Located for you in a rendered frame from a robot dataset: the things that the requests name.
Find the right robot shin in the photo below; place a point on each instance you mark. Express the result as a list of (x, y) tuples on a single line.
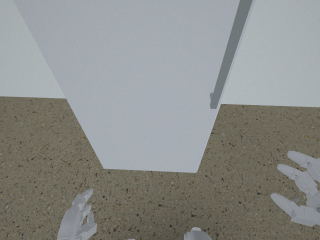
[(196, 229)]

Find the robot left hand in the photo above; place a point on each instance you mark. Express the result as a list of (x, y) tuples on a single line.
[(70, 228)]

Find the handle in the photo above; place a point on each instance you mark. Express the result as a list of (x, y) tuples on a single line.
[(236, 31)]

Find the robot right hand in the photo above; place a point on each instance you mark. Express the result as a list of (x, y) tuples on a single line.
[(305, 215)]

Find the robot right thigh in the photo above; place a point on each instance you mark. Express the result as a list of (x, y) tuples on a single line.
[(196, 235)]

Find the fridge door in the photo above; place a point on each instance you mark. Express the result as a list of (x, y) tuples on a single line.
[(138, 74)]

